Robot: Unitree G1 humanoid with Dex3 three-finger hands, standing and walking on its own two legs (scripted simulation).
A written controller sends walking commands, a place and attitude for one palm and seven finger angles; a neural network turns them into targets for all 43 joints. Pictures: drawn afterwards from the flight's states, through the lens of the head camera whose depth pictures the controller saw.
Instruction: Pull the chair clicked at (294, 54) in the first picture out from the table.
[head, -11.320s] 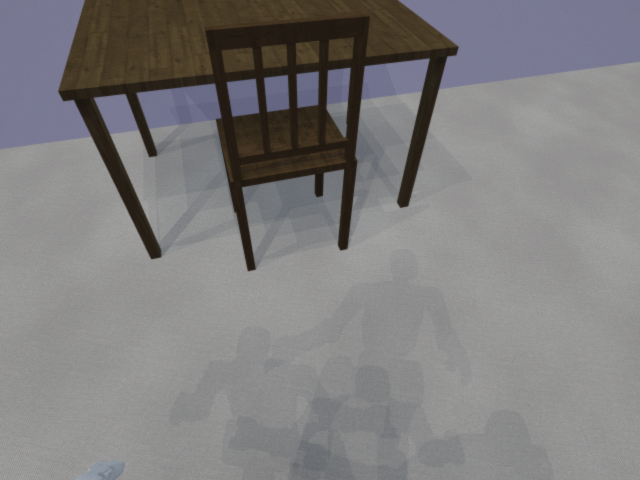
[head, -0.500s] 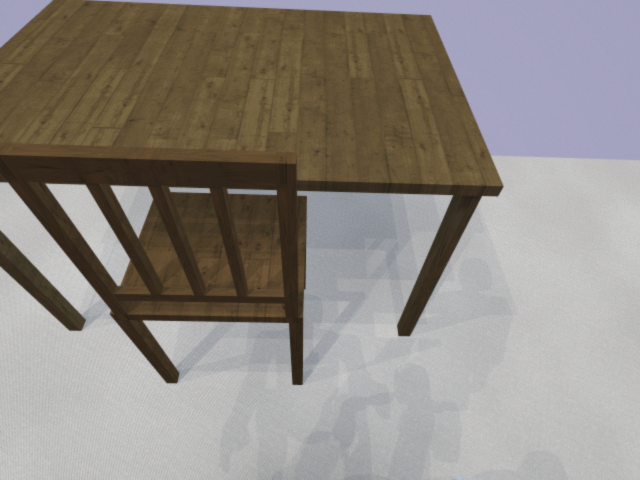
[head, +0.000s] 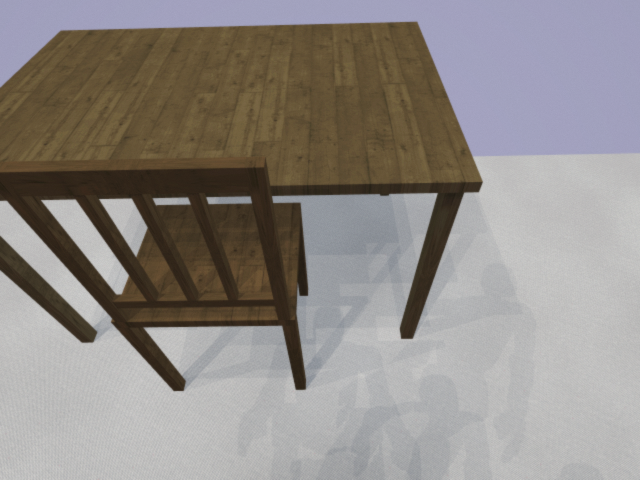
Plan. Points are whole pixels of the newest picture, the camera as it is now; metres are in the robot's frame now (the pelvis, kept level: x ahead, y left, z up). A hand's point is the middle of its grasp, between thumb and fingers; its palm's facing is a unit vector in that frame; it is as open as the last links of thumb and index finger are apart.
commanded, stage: come to a stop and stand still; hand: left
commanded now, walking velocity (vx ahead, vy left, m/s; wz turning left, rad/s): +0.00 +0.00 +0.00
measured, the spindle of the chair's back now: (170, 251) +0.49 +0.32 -0.08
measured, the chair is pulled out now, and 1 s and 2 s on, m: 0.00 0.00 0.00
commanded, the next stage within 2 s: look again from close up in 1.42 s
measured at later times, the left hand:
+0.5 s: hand out of the picture +0.03 +0.24 -0.18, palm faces -0.02 -0.98 -0.22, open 7.4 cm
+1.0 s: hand out of the picture +0.03 +0.21 -0.18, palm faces -0.01 -0.98 -0.22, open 7.3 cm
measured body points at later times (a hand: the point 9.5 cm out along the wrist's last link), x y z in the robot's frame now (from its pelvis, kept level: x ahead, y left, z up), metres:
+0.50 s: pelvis +0.01 +0.06 -0.01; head +0.02 +0.05 +0.44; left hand +0.03 +0.29 -0.16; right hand +0.01 -0.17 -0.17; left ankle -0.04 +0.14 -0.74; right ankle +0.01 -0.11 -0.74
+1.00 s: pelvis +0.02 +0.03 -0.01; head +0.03 +0.02 +0.44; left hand +0.04 +0.26 -0.16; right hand +0.01 -0.19 -0.17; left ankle -0.04 +0.14 -0.74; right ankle +0.01 -0.11 -0.74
